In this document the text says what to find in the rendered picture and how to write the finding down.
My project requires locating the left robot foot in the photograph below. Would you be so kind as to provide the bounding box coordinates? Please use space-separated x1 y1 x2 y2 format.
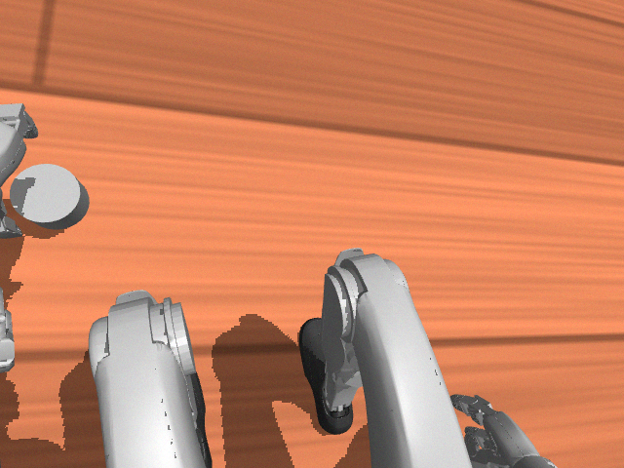
190 372 213 468

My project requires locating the right robot hand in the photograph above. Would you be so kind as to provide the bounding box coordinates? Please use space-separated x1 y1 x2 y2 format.
450 395 540 468

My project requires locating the left robot hand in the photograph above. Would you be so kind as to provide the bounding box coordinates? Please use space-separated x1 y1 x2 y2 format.
0 103 38 239

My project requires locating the tin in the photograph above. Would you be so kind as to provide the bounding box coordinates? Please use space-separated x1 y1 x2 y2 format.
10 164 90 230

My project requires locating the right robot foot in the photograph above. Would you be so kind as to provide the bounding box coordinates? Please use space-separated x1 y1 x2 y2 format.
299 318 353 435

